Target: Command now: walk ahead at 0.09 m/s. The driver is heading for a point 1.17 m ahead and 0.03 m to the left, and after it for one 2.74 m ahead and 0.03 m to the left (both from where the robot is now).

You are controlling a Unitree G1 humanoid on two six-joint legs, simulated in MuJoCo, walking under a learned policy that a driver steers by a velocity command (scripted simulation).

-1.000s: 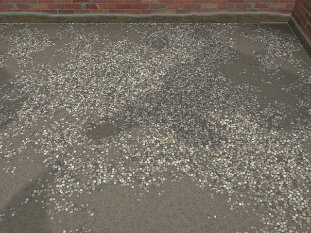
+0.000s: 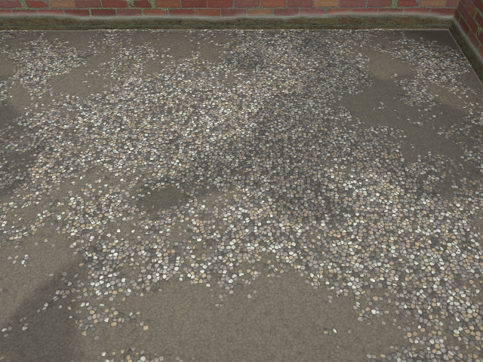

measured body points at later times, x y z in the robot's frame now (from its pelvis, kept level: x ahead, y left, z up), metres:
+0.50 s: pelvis +0.00 +0.00 -0.01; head -0.01 +0.00 +0.44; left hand +0.17 +0.21 -0.11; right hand +0.18 -0.20 -0.11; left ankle -0.02 +0.09 -0.75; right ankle -0.05 -0.09 -0.75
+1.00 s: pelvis +0.00 +0.00 -0.02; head +0.00 +0.00 +0.43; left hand +0.18 +0.20 -0.11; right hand +0.19 -0.20 -0.11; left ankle -0.02 +0.09 -0.75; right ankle -0.05 -0.09 -0.75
